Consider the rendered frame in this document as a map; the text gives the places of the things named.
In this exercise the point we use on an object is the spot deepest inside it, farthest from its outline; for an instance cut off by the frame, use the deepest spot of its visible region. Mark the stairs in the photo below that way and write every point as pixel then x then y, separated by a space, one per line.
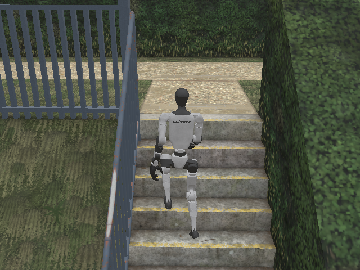
pixel 233 214

